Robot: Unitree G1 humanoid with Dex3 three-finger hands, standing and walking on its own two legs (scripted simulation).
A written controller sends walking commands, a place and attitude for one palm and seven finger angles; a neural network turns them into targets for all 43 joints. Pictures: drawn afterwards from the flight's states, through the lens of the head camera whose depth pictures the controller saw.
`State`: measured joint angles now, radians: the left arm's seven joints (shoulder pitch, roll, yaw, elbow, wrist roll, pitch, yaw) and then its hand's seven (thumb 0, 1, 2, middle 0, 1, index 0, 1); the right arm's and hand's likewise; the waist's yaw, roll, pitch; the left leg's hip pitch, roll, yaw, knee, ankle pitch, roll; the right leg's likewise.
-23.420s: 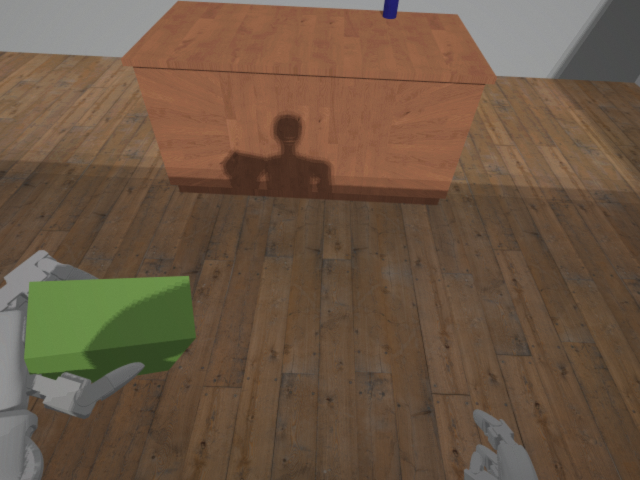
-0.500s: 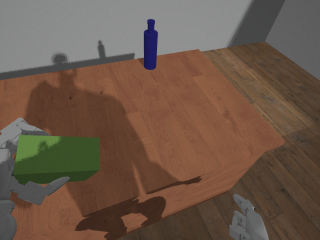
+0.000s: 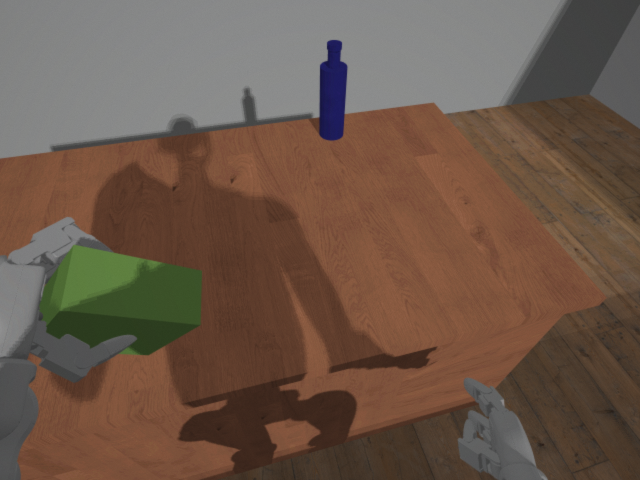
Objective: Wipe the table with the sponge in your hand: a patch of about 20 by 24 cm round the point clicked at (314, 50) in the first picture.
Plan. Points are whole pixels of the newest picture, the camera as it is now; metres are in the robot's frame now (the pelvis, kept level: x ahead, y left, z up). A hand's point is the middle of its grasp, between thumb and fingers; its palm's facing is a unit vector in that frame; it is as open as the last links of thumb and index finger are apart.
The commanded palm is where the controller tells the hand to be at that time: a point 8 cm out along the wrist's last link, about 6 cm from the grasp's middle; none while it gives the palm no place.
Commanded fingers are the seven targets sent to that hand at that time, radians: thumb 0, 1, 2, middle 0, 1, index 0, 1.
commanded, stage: turn the palm down, sponge in hand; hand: left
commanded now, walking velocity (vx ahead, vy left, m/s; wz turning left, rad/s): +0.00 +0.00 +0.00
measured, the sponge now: (137, 311) +0.25 +0.24 +0.11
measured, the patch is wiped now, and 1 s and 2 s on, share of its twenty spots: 0.00 0.00 0.00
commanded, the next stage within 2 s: move the sponge above the wiping area in 1.78 s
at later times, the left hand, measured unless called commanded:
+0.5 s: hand (99, 320) +0.22 +0.26 +0.13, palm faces +0.20 -0.48 -0.86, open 10.1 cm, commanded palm +0.19 +0.27 +0.18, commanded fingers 0.00 0.10 1.30 -1.20 -1.60 -1.20 -1.60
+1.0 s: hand (90, 323) +0.23 +0.28 +0.11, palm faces +0.08 -0.26 -0.96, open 10.1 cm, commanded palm +0.20 +0.28 +0.17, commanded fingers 0.00 0.10 1.30 -1.20 -1.60 -1.20 -1.60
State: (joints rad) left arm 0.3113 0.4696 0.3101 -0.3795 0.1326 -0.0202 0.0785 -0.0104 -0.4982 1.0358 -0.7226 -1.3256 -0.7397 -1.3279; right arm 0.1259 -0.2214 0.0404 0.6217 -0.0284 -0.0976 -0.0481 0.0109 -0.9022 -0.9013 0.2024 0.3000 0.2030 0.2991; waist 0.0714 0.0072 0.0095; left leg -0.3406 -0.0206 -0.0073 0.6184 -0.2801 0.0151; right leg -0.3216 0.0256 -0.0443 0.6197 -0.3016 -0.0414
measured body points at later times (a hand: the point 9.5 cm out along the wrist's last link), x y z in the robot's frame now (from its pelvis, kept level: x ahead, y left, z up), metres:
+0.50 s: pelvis +0.01 -0.03 +0.00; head +0.01 -0.06 +0.44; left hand +0.21 +0.28 +0.18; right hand +0.19 -0.28 -0.10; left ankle +0.03 +0.11 -0.73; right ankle +0.02 -0.09 -0.73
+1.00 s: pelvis +0.01 +0.01 +0.01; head +0.00 -0.03 +0.46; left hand +0.22 +0.29 +0.16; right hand +0.23 -0.21 -0.07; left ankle +0.03 +0.11 -0.73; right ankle +0.02 -0.09 -0.73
